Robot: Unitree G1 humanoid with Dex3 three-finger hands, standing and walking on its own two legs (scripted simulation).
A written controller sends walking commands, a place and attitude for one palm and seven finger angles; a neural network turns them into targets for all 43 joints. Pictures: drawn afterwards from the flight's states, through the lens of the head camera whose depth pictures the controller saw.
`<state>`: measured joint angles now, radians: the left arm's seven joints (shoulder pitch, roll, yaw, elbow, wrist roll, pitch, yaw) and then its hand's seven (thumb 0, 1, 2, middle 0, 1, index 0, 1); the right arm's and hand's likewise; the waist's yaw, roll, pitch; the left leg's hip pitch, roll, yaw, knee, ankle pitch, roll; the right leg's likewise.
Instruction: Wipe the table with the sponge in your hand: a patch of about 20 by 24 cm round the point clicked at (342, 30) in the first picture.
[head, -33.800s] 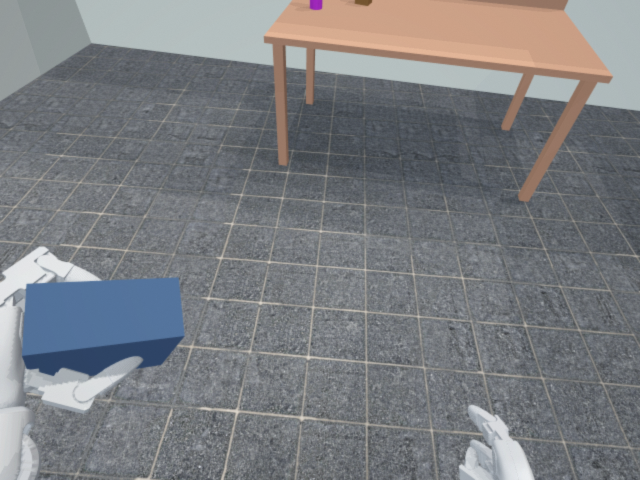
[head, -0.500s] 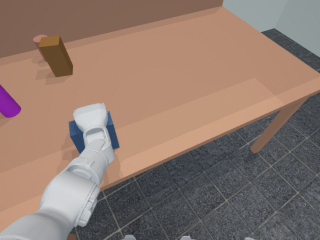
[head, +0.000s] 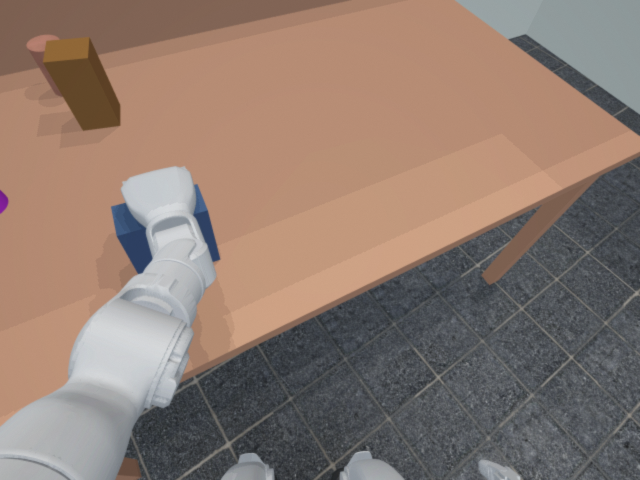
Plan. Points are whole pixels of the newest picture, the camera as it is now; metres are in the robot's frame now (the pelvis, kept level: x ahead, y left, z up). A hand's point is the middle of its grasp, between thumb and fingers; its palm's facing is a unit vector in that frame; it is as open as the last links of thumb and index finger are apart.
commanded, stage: wipe forward along the third lane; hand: left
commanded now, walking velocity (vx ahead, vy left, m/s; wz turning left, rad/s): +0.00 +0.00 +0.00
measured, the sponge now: (173, 243) +0.46 +0.20 -0.04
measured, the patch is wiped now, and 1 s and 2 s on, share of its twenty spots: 1.00 1.00 1.00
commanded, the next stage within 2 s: wipe back along the third lane in 0.40 s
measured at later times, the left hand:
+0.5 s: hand (160, 193) +0.52 +0.21 +0.00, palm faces -0.10 +0.02 -0.99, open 9.8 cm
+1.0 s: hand (161, 202) +0.50 +0.21 +0.00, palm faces -0.08 +0.01 -1.00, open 9.8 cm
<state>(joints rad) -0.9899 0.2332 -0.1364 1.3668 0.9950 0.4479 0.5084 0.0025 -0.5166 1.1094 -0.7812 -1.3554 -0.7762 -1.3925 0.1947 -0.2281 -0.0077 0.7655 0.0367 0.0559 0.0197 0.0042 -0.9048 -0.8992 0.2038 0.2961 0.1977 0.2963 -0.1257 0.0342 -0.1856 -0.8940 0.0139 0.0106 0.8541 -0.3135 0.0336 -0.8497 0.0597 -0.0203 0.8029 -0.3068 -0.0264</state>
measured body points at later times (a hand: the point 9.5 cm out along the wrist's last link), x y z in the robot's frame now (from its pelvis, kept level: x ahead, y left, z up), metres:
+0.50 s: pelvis +0.01 +0.01 -0.01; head +0.13 +0.04 +0.42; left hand +0.52 +0.21 +0.06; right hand +0.03 -0.25 -0.13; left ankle +0.05 +0.10 -0.69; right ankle +0.04 -0.11 -0.69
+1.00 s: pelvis +0.04 +0.02 +0.01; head +0.13 +0.04 +0.45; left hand +0.50 +0.20 +0.06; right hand +0.11 -0.24 -0.12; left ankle +0.05 +0.10 -0.69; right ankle +0.04 -0.11 -0.69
